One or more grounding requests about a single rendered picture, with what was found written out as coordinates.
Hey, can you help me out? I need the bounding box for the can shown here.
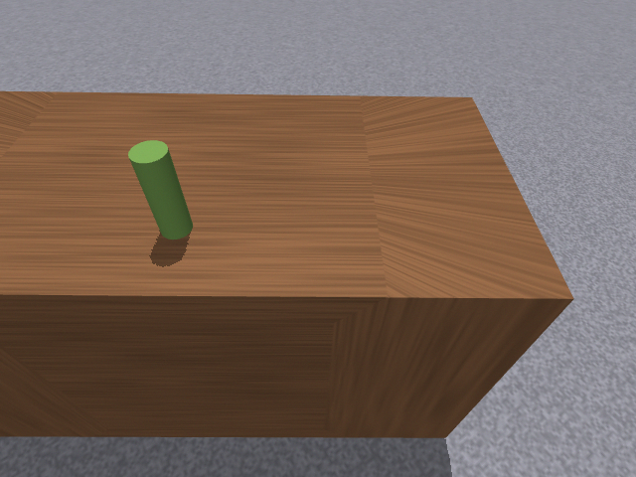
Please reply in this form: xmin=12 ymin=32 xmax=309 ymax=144
xmin=128 ymin=140 xmax=193 ymax=239

